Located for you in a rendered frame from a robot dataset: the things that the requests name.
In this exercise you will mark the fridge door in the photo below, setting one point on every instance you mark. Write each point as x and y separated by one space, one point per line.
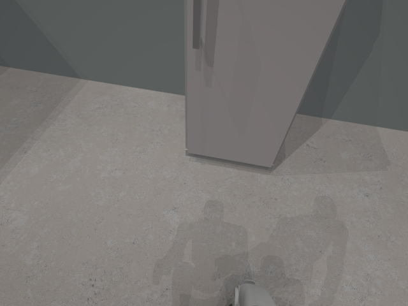
245 83

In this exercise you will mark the robot right thigh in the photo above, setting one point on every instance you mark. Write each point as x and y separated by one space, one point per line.
251 295

